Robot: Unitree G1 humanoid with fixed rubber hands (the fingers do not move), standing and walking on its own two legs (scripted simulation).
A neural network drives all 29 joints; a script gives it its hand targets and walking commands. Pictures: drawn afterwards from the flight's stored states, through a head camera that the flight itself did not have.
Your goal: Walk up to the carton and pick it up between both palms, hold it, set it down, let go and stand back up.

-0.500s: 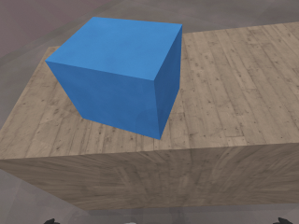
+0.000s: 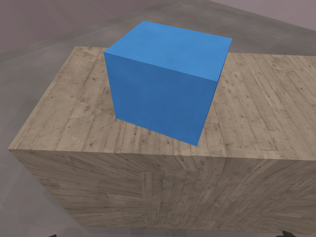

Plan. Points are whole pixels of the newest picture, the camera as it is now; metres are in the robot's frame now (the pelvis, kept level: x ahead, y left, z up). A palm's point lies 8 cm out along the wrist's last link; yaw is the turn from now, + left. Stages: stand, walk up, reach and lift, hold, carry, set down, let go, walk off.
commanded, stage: walk up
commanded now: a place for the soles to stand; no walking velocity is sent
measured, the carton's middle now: (169, 81) +0.52 +0.01 +0.13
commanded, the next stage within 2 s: stand in 1.08 s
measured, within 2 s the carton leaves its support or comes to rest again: neither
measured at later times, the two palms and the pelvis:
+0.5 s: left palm out of the picture +0.13 +0.29 -0.06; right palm out of the picture +0.13 -0.33 -0.09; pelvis +0.03 -0.03 +0.00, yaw +0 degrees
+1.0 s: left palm out of the picture +0.15 +0.29 -0.06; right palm out of the picture +0.13 -0.33 -0.09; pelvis +0.02 -0.03 +0.00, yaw +0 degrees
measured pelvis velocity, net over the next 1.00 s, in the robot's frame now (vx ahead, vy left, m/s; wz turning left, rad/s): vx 0.02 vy -0.03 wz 0.00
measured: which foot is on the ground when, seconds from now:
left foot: down 0.00-1.00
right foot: up 0.00-0.14, down 0.16-1.00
